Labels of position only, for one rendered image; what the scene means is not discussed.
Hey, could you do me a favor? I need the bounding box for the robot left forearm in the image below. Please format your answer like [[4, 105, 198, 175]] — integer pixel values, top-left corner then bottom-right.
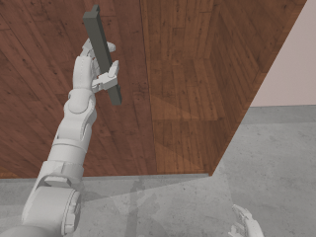
[[21, 88, 97, 225]]

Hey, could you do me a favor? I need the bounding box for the left robot upper arm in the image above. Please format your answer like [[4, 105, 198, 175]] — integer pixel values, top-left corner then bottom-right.
[[0, 186, 82, 237]]

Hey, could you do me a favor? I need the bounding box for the handle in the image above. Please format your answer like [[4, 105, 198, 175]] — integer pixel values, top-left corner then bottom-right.
[[82, 4, 122, 106]]

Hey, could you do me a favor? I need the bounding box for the robot left hand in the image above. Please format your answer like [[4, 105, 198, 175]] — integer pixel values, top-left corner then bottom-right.
[[72, 38, 119, 95]]

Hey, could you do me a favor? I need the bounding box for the robot right hand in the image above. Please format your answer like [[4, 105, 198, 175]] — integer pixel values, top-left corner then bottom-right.
[[228, 204, 265, 237]]

